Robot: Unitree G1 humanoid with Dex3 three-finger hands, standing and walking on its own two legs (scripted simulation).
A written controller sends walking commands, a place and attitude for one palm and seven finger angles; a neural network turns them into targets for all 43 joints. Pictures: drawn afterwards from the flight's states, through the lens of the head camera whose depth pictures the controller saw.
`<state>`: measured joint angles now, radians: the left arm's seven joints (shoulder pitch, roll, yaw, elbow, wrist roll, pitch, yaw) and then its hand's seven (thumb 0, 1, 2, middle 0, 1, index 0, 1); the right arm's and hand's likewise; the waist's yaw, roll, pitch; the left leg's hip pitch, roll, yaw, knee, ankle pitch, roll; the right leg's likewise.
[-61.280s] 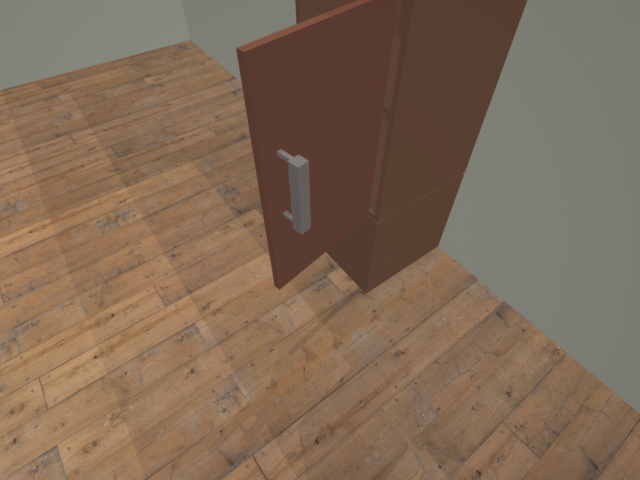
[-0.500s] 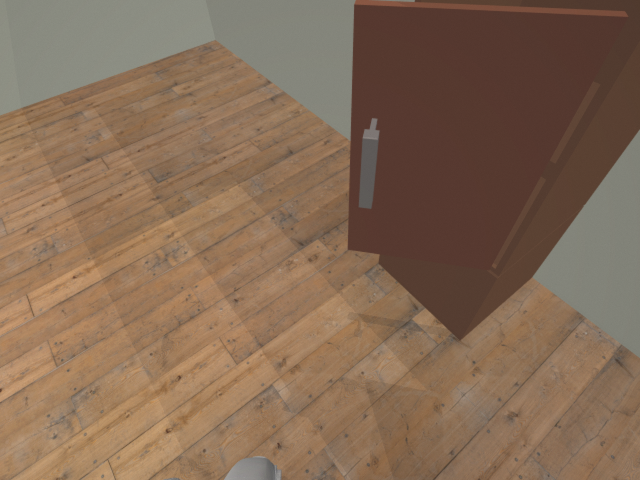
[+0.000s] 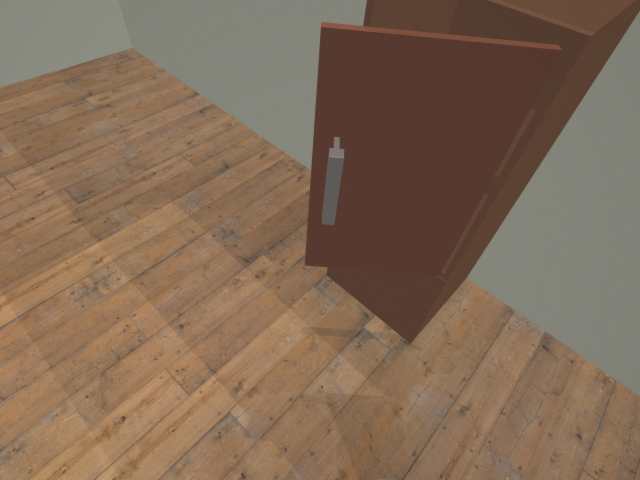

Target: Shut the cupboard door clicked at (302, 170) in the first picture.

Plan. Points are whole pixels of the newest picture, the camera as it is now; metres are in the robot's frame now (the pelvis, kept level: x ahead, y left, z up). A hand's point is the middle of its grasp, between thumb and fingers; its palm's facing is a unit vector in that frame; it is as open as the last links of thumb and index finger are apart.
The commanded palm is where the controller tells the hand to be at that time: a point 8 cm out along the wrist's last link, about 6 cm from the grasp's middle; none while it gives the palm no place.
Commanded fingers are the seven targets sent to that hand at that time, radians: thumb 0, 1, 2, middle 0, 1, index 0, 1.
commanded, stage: take the last steps up to it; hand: left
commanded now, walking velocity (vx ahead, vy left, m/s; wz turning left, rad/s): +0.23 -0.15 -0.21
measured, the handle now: (332, 182) +0.64 +0.02 -0.03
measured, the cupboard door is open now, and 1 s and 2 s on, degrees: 41 41 41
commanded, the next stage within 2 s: come to a stop and stand still in 0.52 s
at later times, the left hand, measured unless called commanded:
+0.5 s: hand out of the picture +0.14 +0.07 -0.18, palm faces -0.03 -0.98 -0.18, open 7.3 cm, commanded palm none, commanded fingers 0.00 0.90 0.90 -0.20 -0.30 -0.20 -0.30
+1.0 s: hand (302, 436) +0.22 +0.03 -0.18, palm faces +0.01 -0.97 -0.23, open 7.4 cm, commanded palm none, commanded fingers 0.00 0.90 0.90 -0.20 -0.30 -0.20 -0.30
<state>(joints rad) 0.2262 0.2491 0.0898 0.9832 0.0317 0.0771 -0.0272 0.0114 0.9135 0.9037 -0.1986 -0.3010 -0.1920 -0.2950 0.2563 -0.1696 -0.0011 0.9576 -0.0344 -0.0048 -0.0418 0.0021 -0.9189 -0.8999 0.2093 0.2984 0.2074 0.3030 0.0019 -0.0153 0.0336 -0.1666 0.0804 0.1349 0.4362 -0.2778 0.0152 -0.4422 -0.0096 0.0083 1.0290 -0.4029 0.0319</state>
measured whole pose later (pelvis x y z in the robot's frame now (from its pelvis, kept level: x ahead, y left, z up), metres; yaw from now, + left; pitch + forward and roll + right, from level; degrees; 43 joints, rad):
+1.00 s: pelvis +0.18 -0.16 -0.01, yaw +0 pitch +0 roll +0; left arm 0.20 0.18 0.04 1.03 0.03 0.03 0.02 0.01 0.92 0.90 -0.20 -0.30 -0.19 -0.30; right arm 0.16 -0.20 -0.05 1.02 -0.01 0.06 -0.02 0.00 -0.92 -0.90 0.21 0.30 0.20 0.30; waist 0.01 0.01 0.08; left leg -0.28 0.03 0.06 0.64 -0.38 -0.02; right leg -0.28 -0.02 0.00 0.57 -0.30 0.01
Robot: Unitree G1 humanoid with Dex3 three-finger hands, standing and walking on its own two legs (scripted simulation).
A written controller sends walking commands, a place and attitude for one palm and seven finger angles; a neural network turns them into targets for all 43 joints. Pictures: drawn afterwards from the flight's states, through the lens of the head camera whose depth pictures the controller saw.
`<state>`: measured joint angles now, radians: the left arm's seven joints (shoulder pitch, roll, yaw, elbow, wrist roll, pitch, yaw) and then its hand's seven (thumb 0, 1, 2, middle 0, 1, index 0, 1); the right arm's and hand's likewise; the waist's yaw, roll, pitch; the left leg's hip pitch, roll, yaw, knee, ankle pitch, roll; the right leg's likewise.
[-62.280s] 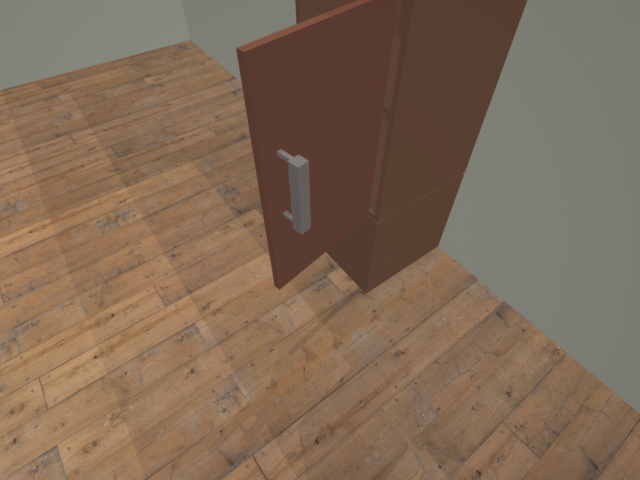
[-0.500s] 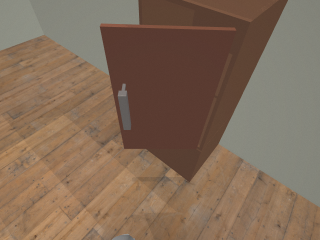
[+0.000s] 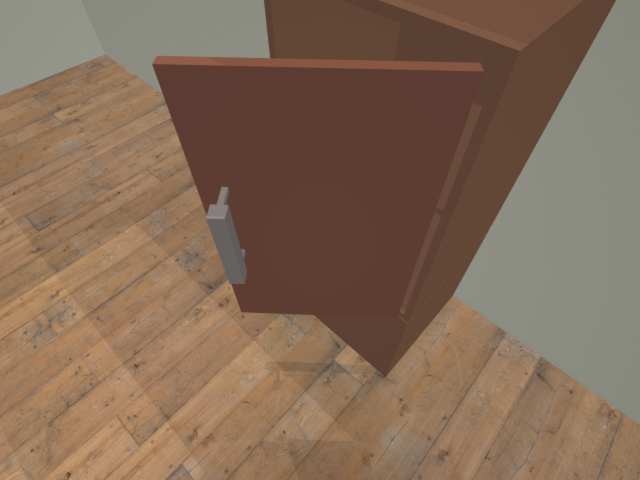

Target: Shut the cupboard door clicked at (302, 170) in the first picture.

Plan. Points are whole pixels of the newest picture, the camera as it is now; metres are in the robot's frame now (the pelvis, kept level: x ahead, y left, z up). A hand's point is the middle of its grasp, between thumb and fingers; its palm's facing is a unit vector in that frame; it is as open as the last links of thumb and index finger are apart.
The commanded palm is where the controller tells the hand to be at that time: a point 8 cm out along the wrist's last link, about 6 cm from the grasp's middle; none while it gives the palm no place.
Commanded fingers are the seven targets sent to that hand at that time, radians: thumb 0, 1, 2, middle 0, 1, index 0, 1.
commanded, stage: come to a stop and stand still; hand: left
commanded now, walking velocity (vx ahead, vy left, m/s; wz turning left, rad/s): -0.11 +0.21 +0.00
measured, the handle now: (231, 237) +0.46 +0.18 -0.02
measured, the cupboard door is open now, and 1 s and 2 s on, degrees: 41 41 41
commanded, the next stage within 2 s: look again from close up in 0.94 s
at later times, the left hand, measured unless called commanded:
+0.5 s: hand out of the picture +0.02 +0.22 -0.17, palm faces +0.02 -0.97 -0.24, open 7.4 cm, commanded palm none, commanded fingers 0.00 0.90 0.90 -0.20 -0.30 -0.20 -0.30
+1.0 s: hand out of the picture -0.04 +0.17 -0.17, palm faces +0.00 -0.99 -0.16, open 7.4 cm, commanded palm none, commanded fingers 0.00 0.90 0.90 -0.20 -0.30 -0.20 -0.30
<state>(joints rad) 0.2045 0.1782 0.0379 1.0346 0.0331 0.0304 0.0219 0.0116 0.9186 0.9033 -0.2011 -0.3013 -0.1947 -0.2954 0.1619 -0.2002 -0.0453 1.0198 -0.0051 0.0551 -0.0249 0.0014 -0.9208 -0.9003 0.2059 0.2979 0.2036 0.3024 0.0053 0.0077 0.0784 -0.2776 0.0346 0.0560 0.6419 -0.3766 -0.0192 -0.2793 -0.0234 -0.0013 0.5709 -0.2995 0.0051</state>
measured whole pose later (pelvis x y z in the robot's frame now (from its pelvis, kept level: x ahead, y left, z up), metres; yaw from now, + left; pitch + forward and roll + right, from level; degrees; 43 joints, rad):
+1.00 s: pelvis -0.04 +0.01 +0.01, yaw -1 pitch -2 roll +0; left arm 0.28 0.14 0.00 1.13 0.01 0.01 0.03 0.01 0.92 0.90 -0.20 -0.30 -0.19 -0.30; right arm 0.30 -0.15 0.01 1.16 -0.01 0.01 -0.03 0.00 -0.91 -0.90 0.20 0.30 0.20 0.30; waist -0.01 -0.02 0.04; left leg -0.15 0.02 0.07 0.37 -0.19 0.00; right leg -0.09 0.03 0.01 0.36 -0.24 -0.03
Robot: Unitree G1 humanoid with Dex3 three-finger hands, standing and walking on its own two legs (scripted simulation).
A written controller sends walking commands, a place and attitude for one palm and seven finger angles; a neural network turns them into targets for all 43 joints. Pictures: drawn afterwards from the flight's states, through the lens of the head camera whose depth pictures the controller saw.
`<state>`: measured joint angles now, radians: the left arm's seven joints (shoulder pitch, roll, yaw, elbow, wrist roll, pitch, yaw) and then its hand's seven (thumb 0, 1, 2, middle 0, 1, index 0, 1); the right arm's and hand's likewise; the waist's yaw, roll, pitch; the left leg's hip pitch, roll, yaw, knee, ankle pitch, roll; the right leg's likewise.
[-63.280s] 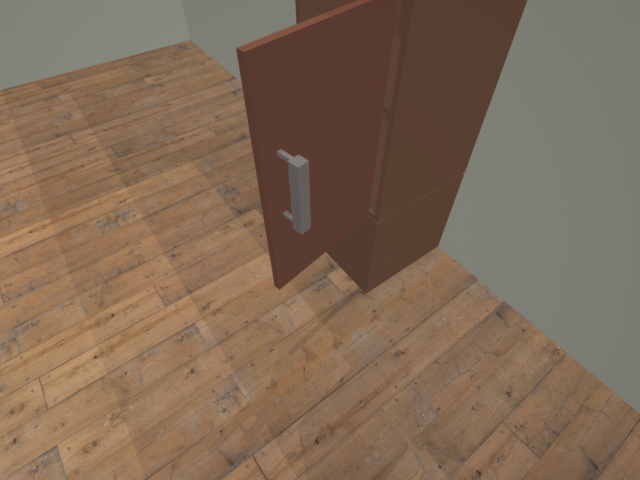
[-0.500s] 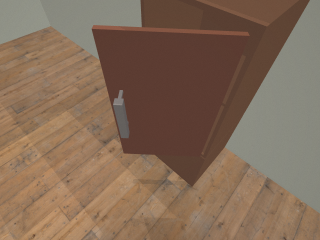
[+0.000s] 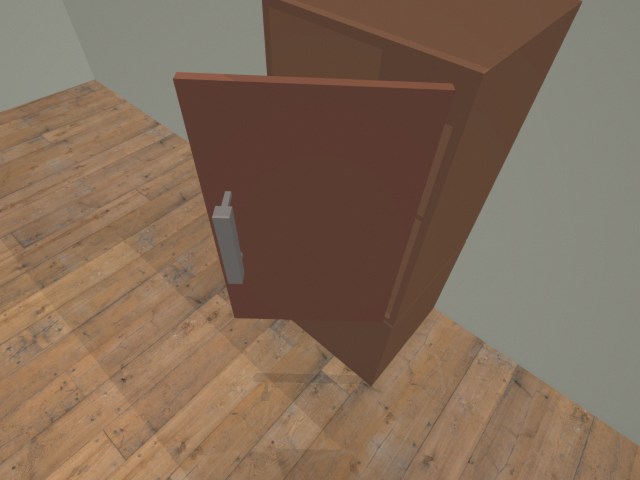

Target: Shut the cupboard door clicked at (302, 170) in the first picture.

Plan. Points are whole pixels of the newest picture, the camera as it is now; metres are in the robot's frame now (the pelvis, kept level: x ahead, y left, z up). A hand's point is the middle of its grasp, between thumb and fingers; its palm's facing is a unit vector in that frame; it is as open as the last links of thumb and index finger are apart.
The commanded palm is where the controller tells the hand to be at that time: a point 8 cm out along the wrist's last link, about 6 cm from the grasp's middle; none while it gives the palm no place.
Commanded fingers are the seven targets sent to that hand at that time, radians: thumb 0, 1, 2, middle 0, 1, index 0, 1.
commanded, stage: look again from close up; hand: left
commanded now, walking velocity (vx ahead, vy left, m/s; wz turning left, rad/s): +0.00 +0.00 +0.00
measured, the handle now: (232, 238) +0.49 +0.18 -0.03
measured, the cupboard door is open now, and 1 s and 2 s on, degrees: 41 41 41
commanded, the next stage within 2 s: raise the hand and make a fist in 0.56 s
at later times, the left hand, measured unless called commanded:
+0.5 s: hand out of the picture +0.01 +0.19 -0.18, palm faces +0.01 -0.97 -0.22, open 7.4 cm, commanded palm none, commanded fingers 0.00 0.90 0.90 -0.20 -0.30 -0.20 -0.30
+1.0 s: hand (191, 446) +0.17 +0.17 -0.05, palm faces +0.02 -1.00 +0.01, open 6.6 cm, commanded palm +0.11 +0.24 -0.07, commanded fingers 0.00 0.90 0.90 -0.51 -0.64 -0.51 -0.64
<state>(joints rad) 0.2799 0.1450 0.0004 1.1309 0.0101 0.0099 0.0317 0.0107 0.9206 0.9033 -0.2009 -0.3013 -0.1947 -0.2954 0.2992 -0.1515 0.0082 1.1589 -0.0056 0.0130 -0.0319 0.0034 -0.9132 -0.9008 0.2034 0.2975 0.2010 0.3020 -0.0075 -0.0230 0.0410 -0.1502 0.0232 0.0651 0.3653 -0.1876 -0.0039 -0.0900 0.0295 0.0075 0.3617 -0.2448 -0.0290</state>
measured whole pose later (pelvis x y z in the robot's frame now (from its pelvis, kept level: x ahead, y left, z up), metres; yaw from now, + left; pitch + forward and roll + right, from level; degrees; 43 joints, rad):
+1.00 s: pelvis -0.03 -0.01 -0.07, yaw +2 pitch +11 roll +1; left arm 0.35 0.16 0.13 0.22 -0.23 -0.58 -0.30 0.01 0.91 0.90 -0.34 -0.46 -0.34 -0.45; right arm 0.16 -0.24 -0.06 0.61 0.01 -0.28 0.01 0.01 -0.91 -0.90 0.21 0.30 0.20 0.30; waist -0.01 -0.06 -0.13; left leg -0.76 0.01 0.03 0.99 -0.41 -0.01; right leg -0.71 -0.01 -0.04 1.04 -0.53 -0.05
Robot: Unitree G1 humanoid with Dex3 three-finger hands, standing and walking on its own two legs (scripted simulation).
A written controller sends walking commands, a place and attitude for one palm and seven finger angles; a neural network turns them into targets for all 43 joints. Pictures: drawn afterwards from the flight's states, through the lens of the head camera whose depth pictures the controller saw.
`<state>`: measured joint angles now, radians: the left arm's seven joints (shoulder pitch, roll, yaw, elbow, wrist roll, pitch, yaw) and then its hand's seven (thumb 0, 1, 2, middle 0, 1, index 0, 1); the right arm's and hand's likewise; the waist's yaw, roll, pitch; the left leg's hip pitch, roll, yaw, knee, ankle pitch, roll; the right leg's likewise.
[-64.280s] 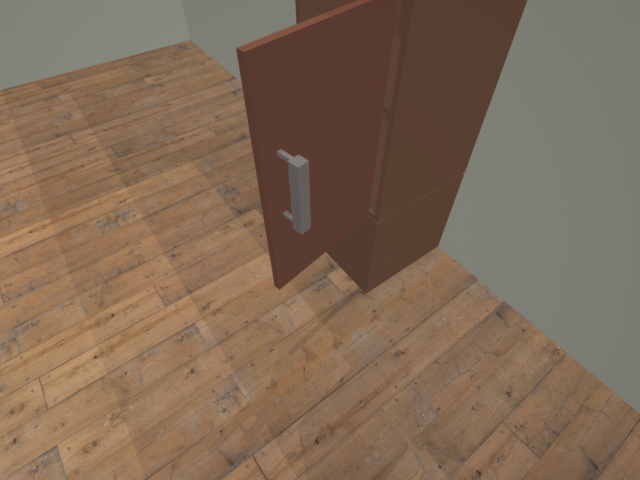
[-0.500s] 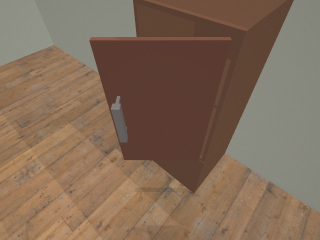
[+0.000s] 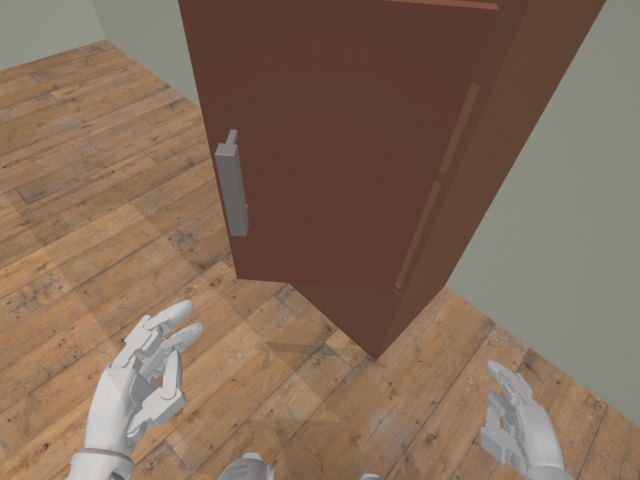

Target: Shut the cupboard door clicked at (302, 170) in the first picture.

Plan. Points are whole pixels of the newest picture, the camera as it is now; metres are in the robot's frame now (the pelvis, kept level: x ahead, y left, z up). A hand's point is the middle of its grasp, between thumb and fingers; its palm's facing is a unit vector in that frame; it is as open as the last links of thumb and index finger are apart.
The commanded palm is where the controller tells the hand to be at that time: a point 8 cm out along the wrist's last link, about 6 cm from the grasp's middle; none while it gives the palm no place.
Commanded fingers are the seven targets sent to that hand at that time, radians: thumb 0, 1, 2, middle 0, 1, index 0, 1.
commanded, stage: raise the hand and make a fist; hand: left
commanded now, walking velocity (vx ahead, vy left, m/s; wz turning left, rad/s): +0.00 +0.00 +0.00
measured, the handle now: (236, 185) +0.53 +0.17 +0.04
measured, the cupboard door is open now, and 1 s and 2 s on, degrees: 41 41 41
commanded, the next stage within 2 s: bring the fist close to the handle in 1.58 s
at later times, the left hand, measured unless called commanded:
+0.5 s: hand (143, 402) +0.20 +0.21 +0.01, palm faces +0.07 -1.00 -0.01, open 4.2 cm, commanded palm +0.17 +0.26 +0.02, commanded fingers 0.00 0.90 0.90 -0.97 -1.14 -0.97 -1.14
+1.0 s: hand (120, 397) +0.20 +0.23 +0.03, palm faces +0.01 -1.00 -0.03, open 3.1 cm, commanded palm +0.18 +0.28 +0.04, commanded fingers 0.00 0.90 0.90 -1.30 -1.50 -1.30 -1.50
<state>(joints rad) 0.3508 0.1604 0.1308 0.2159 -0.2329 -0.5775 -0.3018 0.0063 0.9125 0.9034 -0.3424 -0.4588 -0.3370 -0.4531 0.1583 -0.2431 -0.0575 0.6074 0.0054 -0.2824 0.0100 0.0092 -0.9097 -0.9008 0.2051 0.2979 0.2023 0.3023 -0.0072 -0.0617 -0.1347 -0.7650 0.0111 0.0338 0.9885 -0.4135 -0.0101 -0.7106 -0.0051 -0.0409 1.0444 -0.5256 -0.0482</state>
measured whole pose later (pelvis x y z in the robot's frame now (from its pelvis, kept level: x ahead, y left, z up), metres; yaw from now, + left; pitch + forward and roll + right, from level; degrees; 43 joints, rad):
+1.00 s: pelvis -0.01 +0.04 -0.02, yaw +1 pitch +13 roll -4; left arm 0.41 0.24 0.12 -0.09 -0.24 -0.33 -0.22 0.02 0.91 0.91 -1.24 -1.43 -1.23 -1.43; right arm 0.23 -0.22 0.06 0.46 0.02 -0.17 -0.04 0.01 -0.91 -0.90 0.21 0.30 0.21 0.30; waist 0.02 0.04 -0.15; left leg -0.93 0.01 -0.02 1.17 -0.48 0.05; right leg -0.79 0.00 -0.09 1.10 -0.54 0.01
